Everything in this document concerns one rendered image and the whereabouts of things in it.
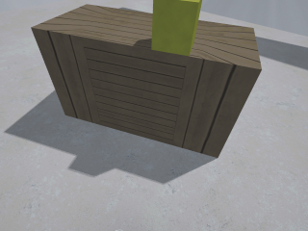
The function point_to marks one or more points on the pedestal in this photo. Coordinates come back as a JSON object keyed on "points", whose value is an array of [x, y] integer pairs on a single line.
{"points": [[104, 71]]}

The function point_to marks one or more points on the carton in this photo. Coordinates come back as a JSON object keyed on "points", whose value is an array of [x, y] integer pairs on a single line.
{"points": [[174, 25]]}

